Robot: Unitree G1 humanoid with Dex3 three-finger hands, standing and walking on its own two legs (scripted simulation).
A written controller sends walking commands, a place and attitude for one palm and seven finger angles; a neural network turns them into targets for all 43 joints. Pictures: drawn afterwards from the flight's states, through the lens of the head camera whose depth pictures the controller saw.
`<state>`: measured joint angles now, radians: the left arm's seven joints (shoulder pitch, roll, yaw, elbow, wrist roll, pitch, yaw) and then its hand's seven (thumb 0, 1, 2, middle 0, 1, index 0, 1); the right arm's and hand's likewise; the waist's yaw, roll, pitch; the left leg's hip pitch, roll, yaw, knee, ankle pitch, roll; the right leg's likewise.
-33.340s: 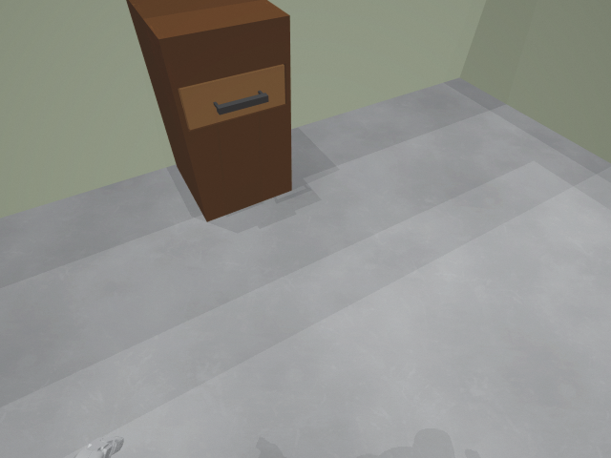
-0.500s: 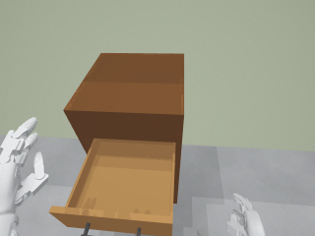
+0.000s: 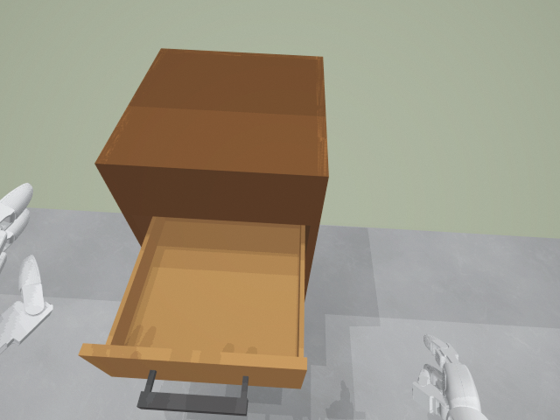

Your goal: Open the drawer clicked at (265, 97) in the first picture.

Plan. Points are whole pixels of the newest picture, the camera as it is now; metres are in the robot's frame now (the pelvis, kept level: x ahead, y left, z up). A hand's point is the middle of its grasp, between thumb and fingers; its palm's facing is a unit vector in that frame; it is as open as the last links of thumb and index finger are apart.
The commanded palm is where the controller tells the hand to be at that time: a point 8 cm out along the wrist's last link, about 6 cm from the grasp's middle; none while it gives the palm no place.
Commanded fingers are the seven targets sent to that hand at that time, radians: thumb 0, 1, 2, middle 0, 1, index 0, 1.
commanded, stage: step back with the hand held close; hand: left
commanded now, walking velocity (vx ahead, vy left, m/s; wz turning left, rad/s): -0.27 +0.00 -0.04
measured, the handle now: (196, 390) +0.20 +0.16 -0.22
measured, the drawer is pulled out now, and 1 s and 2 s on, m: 0.30 0.30 0.30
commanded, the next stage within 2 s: stop stepping back and stand still in 1.16 s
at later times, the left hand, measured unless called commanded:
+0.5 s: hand (13, 350) +0.16 +0.25 +0.16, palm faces +0.34 -0.81 -0.48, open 7.4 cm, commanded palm +0.09 +0.29 +0.18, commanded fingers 0.00 0.90 0.90 -0.20 -0.30 -0.20 -0.30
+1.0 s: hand out of the picture +0.08 +0.23 +0.16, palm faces +0.34 -0.81 -0.49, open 7.4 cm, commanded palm +0.01 +0.27 +0.18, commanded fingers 0.00 0.90 0.90 -0.20 -0.30 -0.20 -0.30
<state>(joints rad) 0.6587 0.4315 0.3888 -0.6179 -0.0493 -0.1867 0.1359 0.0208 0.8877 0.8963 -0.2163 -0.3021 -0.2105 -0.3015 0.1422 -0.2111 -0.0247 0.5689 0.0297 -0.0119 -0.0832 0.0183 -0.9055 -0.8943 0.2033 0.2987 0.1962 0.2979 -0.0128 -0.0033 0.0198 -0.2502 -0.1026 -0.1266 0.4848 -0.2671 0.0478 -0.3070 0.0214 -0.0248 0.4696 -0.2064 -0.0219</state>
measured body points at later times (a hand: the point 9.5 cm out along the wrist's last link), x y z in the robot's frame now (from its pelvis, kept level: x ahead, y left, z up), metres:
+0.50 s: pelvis -0.04 +0.01 -0.01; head -0.01 +0.04 +0.44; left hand +0.14 +0.29 +0.19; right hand +0.12 -0.24 -0.08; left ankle -0.02 +0.09 -0.74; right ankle +0.00 -0.11 -0.74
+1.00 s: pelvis -0.11 -0.02 -0.01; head -0.08 +0.01 +0.44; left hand +0.06 +0.27 +0.19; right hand +0.07 -0.28 -0.07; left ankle -0.12 +0.11 -0.74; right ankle -0.10 -0.12 -0.74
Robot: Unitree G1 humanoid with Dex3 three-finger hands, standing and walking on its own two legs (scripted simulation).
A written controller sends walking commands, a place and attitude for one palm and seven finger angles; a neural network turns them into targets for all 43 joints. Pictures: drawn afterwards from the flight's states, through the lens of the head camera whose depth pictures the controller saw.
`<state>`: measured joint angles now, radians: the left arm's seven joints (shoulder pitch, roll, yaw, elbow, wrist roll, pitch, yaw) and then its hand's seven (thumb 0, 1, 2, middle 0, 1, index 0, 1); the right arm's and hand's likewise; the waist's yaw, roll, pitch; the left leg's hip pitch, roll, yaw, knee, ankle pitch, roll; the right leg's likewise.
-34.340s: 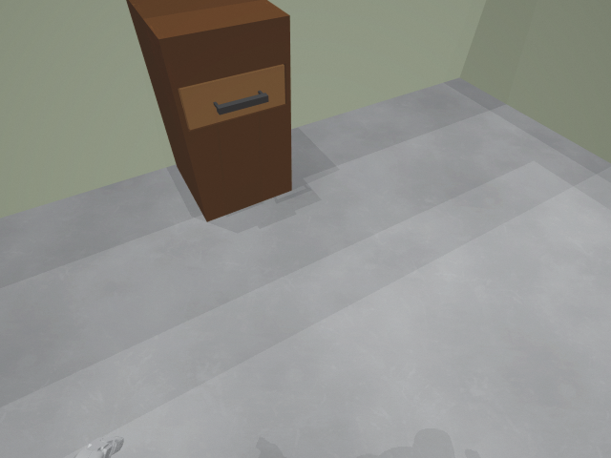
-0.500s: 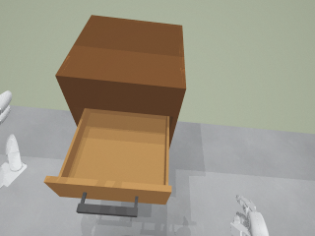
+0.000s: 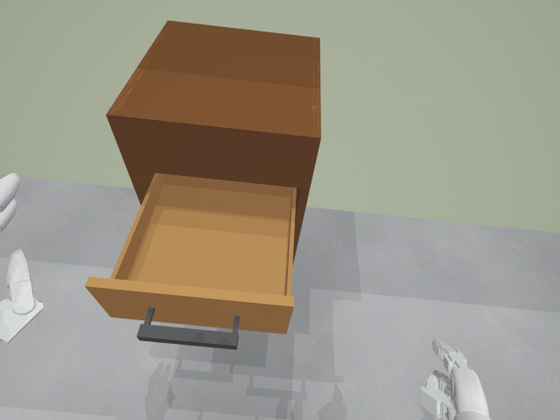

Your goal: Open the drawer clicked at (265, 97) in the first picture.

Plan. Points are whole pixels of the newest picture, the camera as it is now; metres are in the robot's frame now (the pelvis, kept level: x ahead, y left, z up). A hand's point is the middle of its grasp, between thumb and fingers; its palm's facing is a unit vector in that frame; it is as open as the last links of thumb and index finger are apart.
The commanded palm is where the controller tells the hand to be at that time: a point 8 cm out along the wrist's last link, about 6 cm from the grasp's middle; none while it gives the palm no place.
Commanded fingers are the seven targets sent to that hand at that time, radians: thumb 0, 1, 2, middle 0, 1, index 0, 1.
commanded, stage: step back with the hand held close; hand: left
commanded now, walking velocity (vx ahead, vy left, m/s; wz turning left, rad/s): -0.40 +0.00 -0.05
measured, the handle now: (191, 326) +0.32 +0.17 -0.21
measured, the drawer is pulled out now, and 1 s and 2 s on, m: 0.30 0.30 0.30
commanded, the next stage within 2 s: stop stepping back and stand still in 0.16 s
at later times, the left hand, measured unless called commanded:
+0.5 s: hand out of the picture +0.04 +0.19 +0.16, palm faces +0.33 -0.82 -0.46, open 7.4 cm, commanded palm -0.01 +0.23 +0.18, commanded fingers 0.00 0.90 0.90 -0.20 -0.30 -0.20 -0.30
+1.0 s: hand out of the picture -0.01 +0.20 +0.16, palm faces +0.40 -0.82 -0.42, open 7.4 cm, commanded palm -0.06 +0.24 +0.18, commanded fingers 0.00 0.90 0.90 -0.20 -0.30 -0.20 -0.30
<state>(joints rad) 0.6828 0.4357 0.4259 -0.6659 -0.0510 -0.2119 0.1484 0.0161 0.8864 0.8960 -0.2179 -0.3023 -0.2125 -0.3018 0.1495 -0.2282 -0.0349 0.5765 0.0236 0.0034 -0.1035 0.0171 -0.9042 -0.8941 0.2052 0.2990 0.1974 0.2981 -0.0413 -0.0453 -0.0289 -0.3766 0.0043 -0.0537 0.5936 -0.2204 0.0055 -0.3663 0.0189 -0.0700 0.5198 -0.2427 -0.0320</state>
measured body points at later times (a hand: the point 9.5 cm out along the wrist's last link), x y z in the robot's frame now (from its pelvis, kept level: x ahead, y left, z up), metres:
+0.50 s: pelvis -0.14 -0.05 +0.01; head -0.14 -0.05 +0.46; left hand +0.02 +0.23 +0.18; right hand +0.00 -0.31 -0.08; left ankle -0.18 +0.08 -0.68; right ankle -0.12 -0.14 -0.73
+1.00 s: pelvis -0.18 -0.05 +0.00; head -0.18 -0.04 +0.45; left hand -0.03 +0.24 +0.18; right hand -0.02 -0.27 -0.08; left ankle -0.18 +0.06 -0.73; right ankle -0.16 -0.14 -0.73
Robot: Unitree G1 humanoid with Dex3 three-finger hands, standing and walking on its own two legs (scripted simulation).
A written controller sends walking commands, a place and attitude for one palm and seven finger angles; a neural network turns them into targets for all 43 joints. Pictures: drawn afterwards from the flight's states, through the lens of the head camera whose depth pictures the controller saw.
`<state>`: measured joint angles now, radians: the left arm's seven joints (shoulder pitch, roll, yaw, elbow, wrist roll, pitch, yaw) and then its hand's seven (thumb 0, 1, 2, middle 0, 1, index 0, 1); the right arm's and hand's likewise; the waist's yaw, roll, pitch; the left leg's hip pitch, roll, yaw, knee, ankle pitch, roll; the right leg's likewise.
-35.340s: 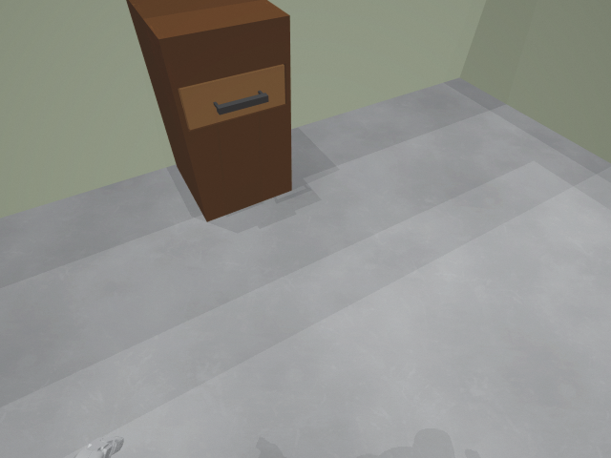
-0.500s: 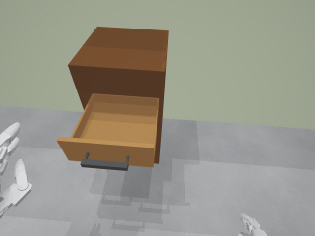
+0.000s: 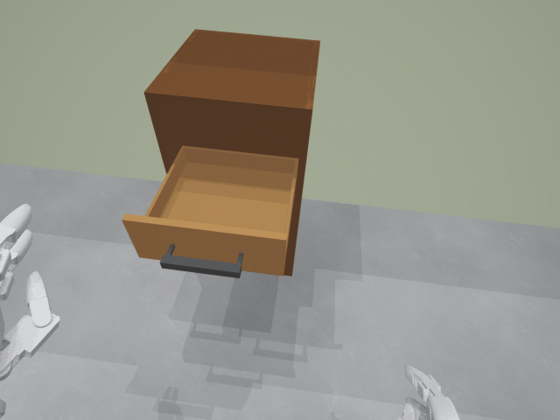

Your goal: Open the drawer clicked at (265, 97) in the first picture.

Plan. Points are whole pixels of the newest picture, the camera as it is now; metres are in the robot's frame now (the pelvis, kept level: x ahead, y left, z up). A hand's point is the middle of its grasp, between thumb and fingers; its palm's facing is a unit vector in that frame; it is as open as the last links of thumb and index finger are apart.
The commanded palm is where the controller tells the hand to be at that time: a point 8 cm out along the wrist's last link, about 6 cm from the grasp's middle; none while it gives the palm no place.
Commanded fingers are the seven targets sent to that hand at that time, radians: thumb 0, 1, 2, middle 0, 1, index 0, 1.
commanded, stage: stop stepping back and stand still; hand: left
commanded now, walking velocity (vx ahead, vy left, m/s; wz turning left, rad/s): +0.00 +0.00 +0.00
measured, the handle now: (203, 259) +0.51 +0.20 -0.22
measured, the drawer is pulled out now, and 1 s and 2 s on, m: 0.30 0.30 0.30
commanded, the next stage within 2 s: let the arm hang, fingers relaxed in 0.06 s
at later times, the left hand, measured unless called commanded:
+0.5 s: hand out of the picture +0.06 +0.18 -0.17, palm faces +0.08 -0.99 -0.15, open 6.9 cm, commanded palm none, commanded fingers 0.00 0.90 0.90 -0.20 -0.30 -0.20 -0.30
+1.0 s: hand out of the picture -0.04 +0.16 -0.17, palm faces +0.02 -0.98 -0.17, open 7.4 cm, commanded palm none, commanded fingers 0.00 0.90 0.90 -0.20 -0.30 -0.20 -0.30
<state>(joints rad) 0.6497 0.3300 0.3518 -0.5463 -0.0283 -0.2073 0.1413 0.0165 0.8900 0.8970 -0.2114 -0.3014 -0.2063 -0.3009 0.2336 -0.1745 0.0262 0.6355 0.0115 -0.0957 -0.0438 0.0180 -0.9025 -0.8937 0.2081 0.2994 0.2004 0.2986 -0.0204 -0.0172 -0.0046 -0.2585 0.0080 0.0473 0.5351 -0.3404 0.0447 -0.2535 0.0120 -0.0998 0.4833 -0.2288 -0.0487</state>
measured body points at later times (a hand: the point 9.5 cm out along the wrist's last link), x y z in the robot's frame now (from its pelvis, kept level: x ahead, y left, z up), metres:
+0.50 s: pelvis -0.01 +0.00 +0.00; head +0.02 +0.03 +0.45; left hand +0.06 +0.23 -0.15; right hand +0.06 -0.23 -0.13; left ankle +0.01 +0.11 -0.74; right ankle +0.02 -0.09 -0.74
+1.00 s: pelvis +0.00 +0.00 +0.00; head +0.01 +0.00 +0.45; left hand -0.04 +0.21 -0.15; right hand -0.04 -0.19 -0.16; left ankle +0.01 +0.11 -0.74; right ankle +0.02 -0.09 -0.74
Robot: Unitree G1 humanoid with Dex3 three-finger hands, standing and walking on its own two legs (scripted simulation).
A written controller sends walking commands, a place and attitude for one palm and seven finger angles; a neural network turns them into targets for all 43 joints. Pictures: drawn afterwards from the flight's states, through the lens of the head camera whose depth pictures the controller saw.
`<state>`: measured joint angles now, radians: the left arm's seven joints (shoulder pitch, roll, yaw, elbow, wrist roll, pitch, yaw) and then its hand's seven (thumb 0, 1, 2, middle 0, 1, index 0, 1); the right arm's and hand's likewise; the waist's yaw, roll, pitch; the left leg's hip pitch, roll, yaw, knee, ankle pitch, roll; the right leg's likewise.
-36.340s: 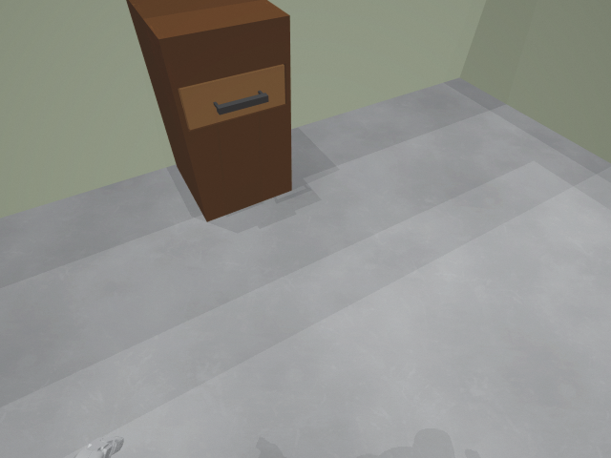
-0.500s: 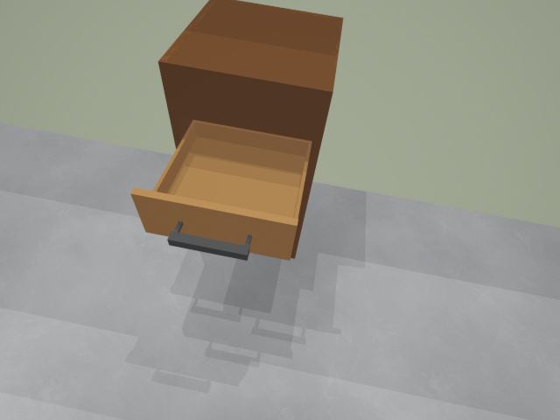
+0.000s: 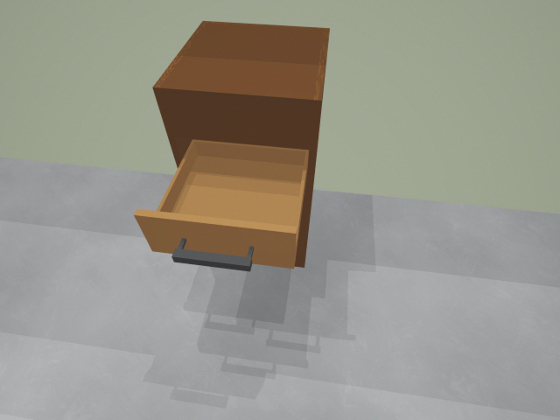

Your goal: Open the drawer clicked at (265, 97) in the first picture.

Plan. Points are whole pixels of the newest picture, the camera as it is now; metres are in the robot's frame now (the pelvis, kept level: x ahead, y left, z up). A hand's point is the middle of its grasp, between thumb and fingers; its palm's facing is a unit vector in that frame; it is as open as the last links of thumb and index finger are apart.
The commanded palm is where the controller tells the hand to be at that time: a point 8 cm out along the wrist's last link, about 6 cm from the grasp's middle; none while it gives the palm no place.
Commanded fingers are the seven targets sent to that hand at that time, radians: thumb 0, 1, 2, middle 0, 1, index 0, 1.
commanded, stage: let the arm hang, fingers relaxed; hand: left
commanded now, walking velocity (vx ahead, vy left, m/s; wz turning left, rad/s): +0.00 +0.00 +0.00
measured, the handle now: (214, 252) +0.51 +0.19 -0.22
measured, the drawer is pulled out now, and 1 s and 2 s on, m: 0.30 0.30 0.30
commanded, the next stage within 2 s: look to check the result in 0.26 s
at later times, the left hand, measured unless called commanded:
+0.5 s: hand out of the picture -0.01 +0.14 -0.18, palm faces +0.04 -0.99 -0.16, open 7.4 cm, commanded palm none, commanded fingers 0.00 0.90 0.90 -0.20 -0.30 -0.20 -0.30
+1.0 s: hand out of the picture +0.00 +0.14 -0.18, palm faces +0.05 -0.99 -0.15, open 7.4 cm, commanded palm none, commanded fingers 0.00 0.90 0.90 -0.20 -0.30 -0.20 -0.30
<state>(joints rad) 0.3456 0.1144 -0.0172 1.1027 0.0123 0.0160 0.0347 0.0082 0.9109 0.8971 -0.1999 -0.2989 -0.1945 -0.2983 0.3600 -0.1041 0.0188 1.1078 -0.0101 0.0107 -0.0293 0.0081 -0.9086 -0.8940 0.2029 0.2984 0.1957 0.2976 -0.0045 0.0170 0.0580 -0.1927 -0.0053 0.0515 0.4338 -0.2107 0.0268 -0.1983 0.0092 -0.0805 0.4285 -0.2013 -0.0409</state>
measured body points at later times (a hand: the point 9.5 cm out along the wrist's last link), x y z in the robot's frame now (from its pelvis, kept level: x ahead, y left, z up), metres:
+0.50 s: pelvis +0.01 -0.01 +0.00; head +0.03 -0.01 +0.45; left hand -0.01 +0.20 -0.16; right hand -0.03 -0.20 -0.16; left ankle +0.02 +0.10 -0.74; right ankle +0.02 -0.09 -0.74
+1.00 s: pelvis +0.02 -0.01 +0.00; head +0.04 -0.01 +0.45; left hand -0.01 +0.19 -0.16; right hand -0.01 -0.20 -0.16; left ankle +0.02 +0.10 -0.74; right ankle +0.02 -0.09 -0.74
